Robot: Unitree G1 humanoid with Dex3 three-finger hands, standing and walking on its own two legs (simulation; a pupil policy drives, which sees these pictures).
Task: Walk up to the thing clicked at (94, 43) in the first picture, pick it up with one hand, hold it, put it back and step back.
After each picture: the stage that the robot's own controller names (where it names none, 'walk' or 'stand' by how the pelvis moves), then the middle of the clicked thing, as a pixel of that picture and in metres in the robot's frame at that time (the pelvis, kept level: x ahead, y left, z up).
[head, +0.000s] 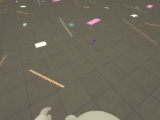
stand; (94, 41) +1.87 -0.08 -0.72
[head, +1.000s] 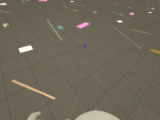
walk; (85, 45) +1.75 +0.03 -0.72
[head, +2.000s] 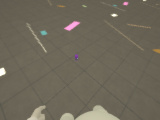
walk; (76, 57) +1.14 +0.21 -0.71
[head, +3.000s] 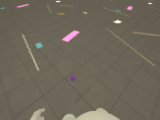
walk; (72, 78) +0.71 +0.24 -0.71
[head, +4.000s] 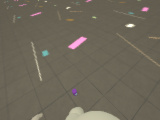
walk; (74, 92) +0.49 +0.26 -0.70
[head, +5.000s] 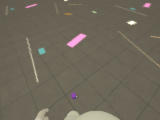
stand; (73, 96) +0.39 +0.22 -0.71
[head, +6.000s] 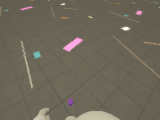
stand; (70, 102) +0.34 +0.21 -0.72
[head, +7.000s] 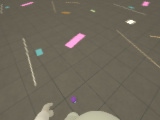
stand; (73, 100) +0.33 +0.19 -0.71
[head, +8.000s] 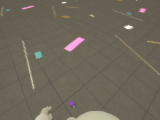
stand; (72, 104) +0.31 +0.20 -0.73
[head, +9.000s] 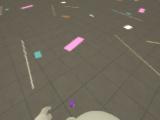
stand; (71, 103) +0.31 +0.20 -0.72
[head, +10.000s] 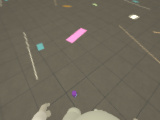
stand; (74, 94) +0.36 +0.20 -0.71
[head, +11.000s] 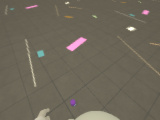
stand; (73, 103) +0.33 +0.18 -0.72
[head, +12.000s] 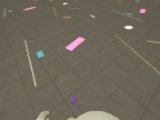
stand; (73, 101) +0.36 +0.20 -0.72
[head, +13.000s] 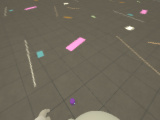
stand; (72, 101) +0.35 +0.20 -0.72
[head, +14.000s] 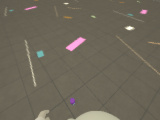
stand; (72, 101) +0.35 +0.20 -0.72
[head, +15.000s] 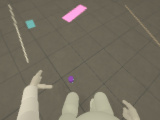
go down; (71, 79) +0.41 +0.17 -0.57
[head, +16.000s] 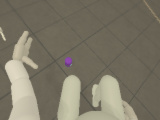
go down; (68, 62) +0.48 +0.15 -0.33
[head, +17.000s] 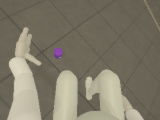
close in; (58, 53) +0.48 +0.17 -0.29
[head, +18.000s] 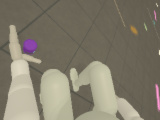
close; (29, 47) +0.48 +0.20 -0.25
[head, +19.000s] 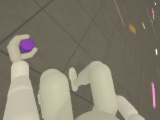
close; (26, 46) +0.47 +0.21 -0.25
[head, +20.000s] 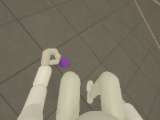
lift; (63, 62) +0.42 +0.15 -0.29
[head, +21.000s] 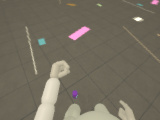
close; (74, 94) +0.37 +0.14 -0.62
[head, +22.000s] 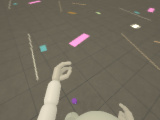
stand; (74, 101) +0.33 +0.15 -0.68
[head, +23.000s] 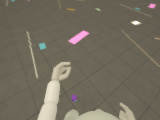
stand; (74, 98) +0.35 +0.15 -0.67
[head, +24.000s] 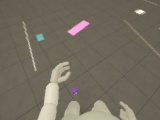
stand; (74, 91) +0.36 +0.15 -0.63
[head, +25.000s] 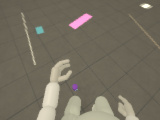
stand; (75, 87) +0.36 +0.13 -0.59
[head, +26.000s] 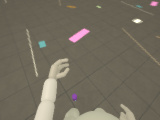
stand; (74, 97) +0.34 +0.14 -0.67
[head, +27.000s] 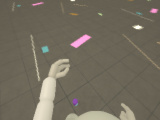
stand; (75, 102) +0.33 +0.15 -0.69
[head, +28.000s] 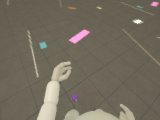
stand; (74, 98) +0.34 +0.15 -0.67
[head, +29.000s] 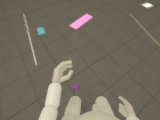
stand; (75, 87) +0.37 +0.14 -0.59
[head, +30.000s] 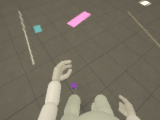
close; (74, 86) +0.37 +0.14 -0.58
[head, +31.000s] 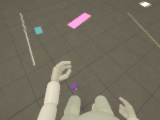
close; (74, 87) +0.37 +0.14 -0.58
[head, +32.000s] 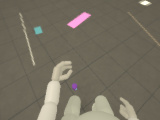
close; (74, 86) +0.36 +0.14 -0.59
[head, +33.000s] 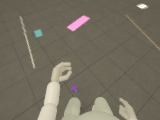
close; (74, 88) +0.36 +0.14 -0.60
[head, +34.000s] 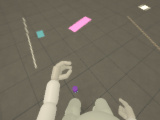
close; (75, 89) +0.36 +0.14 -0.61
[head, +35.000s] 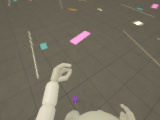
close; (75, 99) +0.33 +0.14 -0.67
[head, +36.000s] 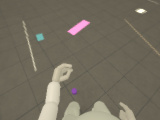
stand; (74, 91) +0.35 +0.15 -0.63
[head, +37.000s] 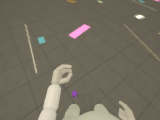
close; (74, 94) +0.35 +0.14 -0.64
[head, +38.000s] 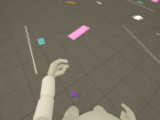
stand; (74, 94) +0.35 +0.15 -0.67
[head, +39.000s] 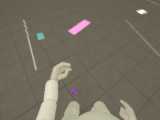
stand; (74, 91) +0.35 +0.15 -0.64
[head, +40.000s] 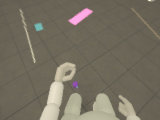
close; (75, 84) +0.36 +0.14 -0.57
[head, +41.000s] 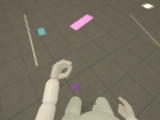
close; (75, 87) +0.36 +0.14 -0.60
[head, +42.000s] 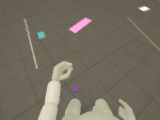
close; (75, 89) +0.36 +0.15 -0.61
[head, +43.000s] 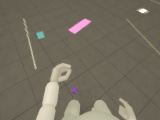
close; (74, 90) +0.35 +0.14 -0.62
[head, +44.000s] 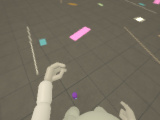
close; (74, 95) +0.34 +0.15 -0.66
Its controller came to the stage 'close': yes
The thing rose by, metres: 0.01
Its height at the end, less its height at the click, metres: +0.00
